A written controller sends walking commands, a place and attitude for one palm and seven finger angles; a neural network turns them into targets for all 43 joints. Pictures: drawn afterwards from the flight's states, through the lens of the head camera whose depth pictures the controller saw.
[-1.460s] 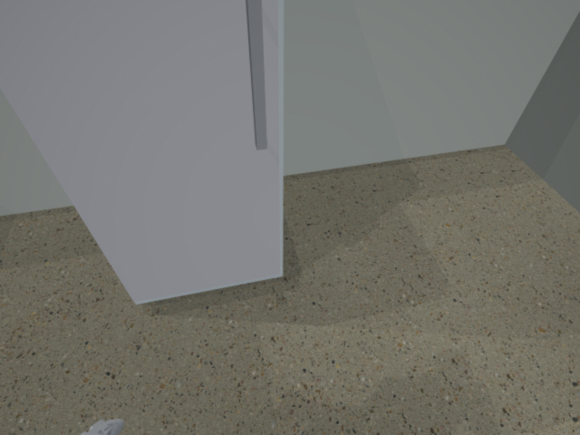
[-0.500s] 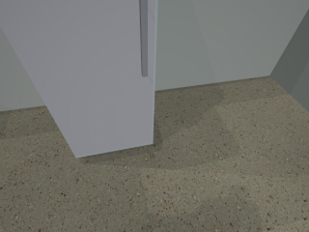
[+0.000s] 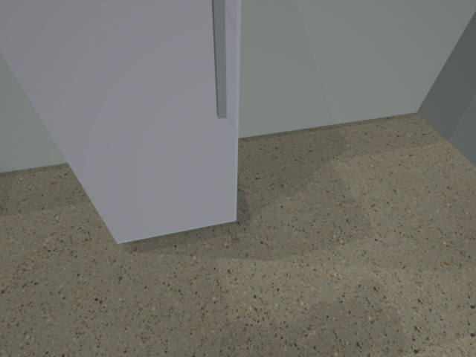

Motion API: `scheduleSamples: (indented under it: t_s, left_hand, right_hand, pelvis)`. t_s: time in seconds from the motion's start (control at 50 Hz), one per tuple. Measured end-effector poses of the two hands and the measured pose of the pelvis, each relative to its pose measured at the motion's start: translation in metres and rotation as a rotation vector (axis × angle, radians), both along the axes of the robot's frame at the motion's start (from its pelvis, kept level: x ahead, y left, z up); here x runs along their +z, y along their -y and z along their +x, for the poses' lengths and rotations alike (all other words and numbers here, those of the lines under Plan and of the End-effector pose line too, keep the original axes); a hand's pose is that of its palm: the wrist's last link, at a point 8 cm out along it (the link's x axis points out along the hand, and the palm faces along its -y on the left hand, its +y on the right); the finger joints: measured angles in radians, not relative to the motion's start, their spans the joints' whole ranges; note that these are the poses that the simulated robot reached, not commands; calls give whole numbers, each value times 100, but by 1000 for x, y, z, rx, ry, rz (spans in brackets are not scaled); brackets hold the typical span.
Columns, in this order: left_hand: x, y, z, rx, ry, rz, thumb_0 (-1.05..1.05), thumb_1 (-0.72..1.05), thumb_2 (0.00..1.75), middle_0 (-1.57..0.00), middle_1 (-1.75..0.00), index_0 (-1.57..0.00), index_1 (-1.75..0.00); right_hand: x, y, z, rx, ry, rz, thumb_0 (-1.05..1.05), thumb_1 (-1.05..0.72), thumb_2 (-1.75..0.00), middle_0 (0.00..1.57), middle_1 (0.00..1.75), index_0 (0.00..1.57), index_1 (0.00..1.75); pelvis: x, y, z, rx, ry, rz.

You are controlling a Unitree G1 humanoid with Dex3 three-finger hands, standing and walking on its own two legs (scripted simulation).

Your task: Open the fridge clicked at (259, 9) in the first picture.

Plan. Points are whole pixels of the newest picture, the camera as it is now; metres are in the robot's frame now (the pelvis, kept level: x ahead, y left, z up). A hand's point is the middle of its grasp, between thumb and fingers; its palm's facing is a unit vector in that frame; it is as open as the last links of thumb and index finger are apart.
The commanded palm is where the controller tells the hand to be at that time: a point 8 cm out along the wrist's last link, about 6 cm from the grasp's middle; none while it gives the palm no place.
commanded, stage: turn to face it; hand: right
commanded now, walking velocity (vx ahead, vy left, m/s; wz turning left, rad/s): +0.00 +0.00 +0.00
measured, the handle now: (218, 59) +0.77 +0.10 +0.12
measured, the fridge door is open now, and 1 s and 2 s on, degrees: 0 0 0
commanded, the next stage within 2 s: take the last steps up to it in 0.76 s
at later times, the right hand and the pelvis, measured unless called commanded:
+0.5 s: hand out of the picture +0.06 -0.19 -0.18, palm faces -0.12 +0.96 -0.26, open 7.4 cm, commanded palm none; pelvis -0.01 +0.01 -0.02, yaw +7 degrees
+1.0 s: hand out of the picture +0.06 -0.22 -0.18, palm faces -0.18 +0.96 -0.20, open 7.4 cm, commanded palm none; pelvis -0.03 -0.03 +0.00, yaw +15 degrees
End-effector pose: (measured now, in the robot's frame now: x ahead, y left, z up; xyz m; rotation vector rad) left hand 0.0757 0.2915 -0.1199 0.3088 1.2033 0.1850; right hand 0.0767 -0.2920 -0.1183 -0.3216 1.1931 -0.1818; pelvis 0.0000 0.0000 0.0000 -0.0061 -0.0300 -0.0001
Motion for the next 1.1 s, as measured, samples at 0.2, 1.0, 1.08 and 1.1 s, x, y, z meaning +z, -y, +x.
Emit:
scheduleSamples:
  t_s: [0.2,1.0,1.08,1.1]
  left_hand:
    - [-1,2,4,6,6,-1,0,91,90,-21,-30,-20,-30]
    - [-1,76,-119,305,28,-48,0,91,90,-20,-30,-20,-30]
    - [0,88,-144,363,-9,-66,0,91,90,-20,-30,-20,-30]
    - [-1,90,-151,381,-23,-71,0,91,90,-21,-30,-20,-30]
  right_hand:
    - [-1,1,-1,-3,-18,-5,1,-90,-89,20,30,20,30]
    - [-34,-22,-11,141,-68,138,1,-90,-89,20,30,20,30]
    - [-29,-22,4,181,-64,142,1,-91,-89,20,30,19,30]
    - [-29,-24,7,192,-69,142,1,-91,-89,20,30,19,30]
  pelvis:
    - [-1,0,1,17,-4,0]
    - [-5,31,-34,255,-33,24]
    - [-1,29,-25,287,-36,28]
    - [0,28,-23,295,-37,27]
